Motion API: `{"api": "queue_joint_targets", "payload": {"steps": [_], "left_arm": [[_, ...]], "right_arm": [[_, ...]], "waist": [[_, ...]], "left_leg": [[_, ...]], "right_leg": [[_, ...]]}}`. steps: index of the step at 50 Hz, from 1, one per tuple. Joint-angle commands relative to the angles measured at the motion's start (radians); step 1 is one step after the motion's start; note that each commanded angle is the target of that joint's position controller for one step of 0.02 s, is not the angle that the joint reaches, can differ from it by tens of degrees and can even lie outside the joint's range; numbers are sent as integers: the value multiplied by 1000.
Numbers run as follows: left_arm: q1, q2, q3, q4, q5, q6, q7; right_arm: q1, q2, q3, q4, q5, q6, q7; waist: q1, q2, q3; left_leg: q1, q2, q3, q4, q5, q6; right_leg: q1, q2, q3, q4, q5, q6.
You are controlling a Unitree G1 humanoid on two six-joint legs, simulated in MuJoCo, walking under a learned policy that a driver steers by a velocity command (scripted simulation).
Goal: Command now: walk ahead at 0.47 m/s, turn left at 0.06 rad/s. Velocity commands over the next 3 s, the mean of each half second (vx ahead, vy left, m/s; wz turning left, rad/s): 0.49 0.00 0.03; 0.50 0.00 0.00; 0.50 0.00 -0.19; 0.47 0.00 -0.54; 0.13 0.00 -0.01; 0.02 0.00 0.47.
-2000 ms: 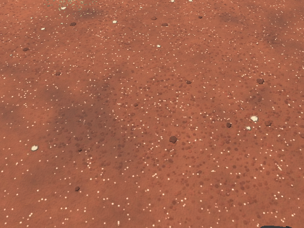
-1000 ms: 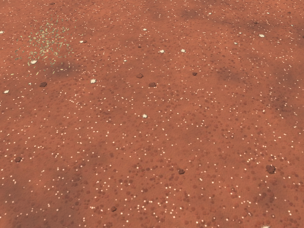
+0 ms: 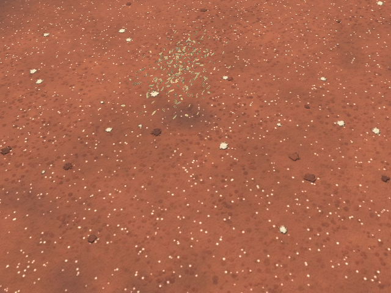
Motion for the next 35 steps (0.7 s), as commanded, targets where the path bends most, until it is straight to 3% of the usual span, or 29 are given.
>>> {"api": "queue_joint_targets", "payload": {"steps": [1, 4, 5, 6, 7, 8, 9, 10, 11, 12, 13, 14, 16, 19, 23, 27, 30, 31, 32, 33, 34, 35], "left_arm": [[14, 189, 41, -39, -10, -4, 3], [4, 212, 49, -30, -15, 9, 7], [-11, 216, 50, -31, -18, 13, 9], [-13, 201, 43, -35, -14, 15, 11], [-25, 160, 25, -68, 12, 11, 12], [94, 30, -13, -85, 8, -11, 8], [38, 139, 13, -74, -17, -31, 2], [-58, 184, 27, -106, -34, -43, -3], [-108, 173, 25, -113, -24, -46, 1], [-131, 163, 29, -117, -8, -43, 4], [-113, 147, 30, -114, -3, -34, 3], [-96, 124, 28, -111, -4, -22, 1], [-110, 98, 23, -120, 1, -3, 2], [-216, 93, 18, -159, 13, 1, 0], [-366, 73, 2, -198, 5, -13, -19], [-467, 93, 2, -246, -4, -18, -39], [-439, 125, 12, -254, -2, -22, -50], [-365, 147, 24, -237, 0, -23, -48], [-213, 191, 49, -191, 3, -22, -40], [-31, 265, 70, -160, 13, -18, -29], [10, 327, 81, -137, 11, -14, -36], [14, 226, 55, -148, 1, -13, -37]], "right_arm": [[-178, -29, 4, -118, 9, -24, 15], [-141, -71, -10, -120, 10, -30, 22], [-57, -97, -25, -97, 4, -30, 18], [95, -141, -49, -49, 1, -27, 10], [290, -213, -70, -13, -12, -22, -3], [337, -281, -78, 12, -15, -15, 2], [332, -187, -54, 12, -6, -12, 2], [260, -152, -40, 7, -3, -14, 0], [196, -134, -32, -2, -8, -15, 0], [145, -112, -27, -6, -17, -16, 3], [118, -91, -20, -7, -27, -20, 5], [108, -84, -20, -2, -26, -24, 6], [111, -96, -25, 16, -15, -36, 5], [141, -124, -32, 42, -13, -38, -8], [202, -150, -36, 73, -3, -29, -19], [276, -169, -40, 116, 7, -13, -22], [277, -185, -46, 132, 8, 4, -28], [259, -192, -47, 131, 8, 10, -30], [257, -171, -38, 129, 3, 16, -33], [270, -123, -15, 103, -21, 15, -36], [407, 0, 19, 99, -14, -7, -25], [337, -106, -3, 111, 4, -26, -19]], "waist": [[7, -167, 78], [-47, -182, 62], [-101, -175, 10], [-172, -152, -88], [-247, -40, -245], [-182, 262, -386], [-215, 187, -340], [-203, 138, -184], [-175, 53, -110], [-144, 25, -55], [-109, 44, -41], [-90, 54, -36], [-71, 43, -5], [-86, 11, 36], [-139, 3, 64], [-167, 4, 82], [-131, 30, 50], [-84, 39, 3], [-15, 25, -95], [43, -81, -252], [-30, -350, -374], [18, -246, -356]], "left_leg": [[27, -34, 43, -87, 27, 11], [124, -52, 48, -143, -39, 60], [257, -75, 68, -172, -35, 84], [478, -77, 69, -174, -20, 115], [798, 113, -137, -128, -1, 182], [1068, 336, -612, -259, -251, 330], [1019, 321, -682, -332, -361, 315], [894, 284, -534, -345, -300, 275], [754, 242, -424, -365, -186, 253], [638, 205, -347, -394, -98, 246], [564, 179, -296, -424, -43, 242], [520, 169, -267, -454, -21, 248], [459, 167, -210, -496, 26, 262], [446, 152, -142, -526, 70, 257], [441, 114, -53, -531, 64, 214], [581, 172, -70, -478, 60, 199], [674, 200, -76, -386, 222, 169], [676, 179, -52, -292, 386, 152], [626, 127, -12, -110, 476, 125], [426, 65, 36, 205, 224, 86], [26, -120, 15, 541, -454, 25], [-88, -81, -112, 648, -533, 37]], "right_leg": [[-36, -221, 130, -78, 259, -158], [26, -258, 131, -7, 449, -135], [23, -236, 94, 90, 625, -116], [-35, -189, 49, 264, 716, -90], [-250, -138, 10, 574, 471, -54], [-604, 37, 14, 911, -219, 0], [-713, -5, 122, 1031, -287, -9], [-777, -52, 97, 1048, -206, -22], [-742, -93, 73, 1008, -117, -23], [-706, -116, 65, 954, -63, -17], [-650, -138, 73, 924, -27, -16], [-615, -144, 72, 899, -12, -11], [-616, -152, 61, 835, 19, 6], [-667, -154, 54, 668, 179, 26], [-593, -103, 8, 413, 382, 19], [-615, -80, 17, 307, 349, -8], [-545, -50, -2, 264, 230, -47], [-429, -17, -35, 242, 212, -67], [-213, 1, -51, 241, 229, -98], [99, -175, 143, 283, 279, -163], [420, -380, 629, 161, 25, -317], [408, -367, 713, 72, -112, -286]]}}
